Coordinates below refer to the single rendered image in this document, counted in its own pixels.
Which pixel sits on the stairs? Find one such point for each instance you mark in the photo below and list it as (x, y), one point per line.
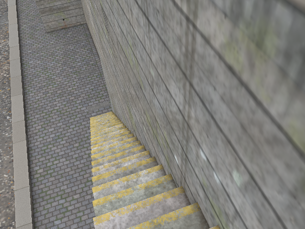
(130, 189)

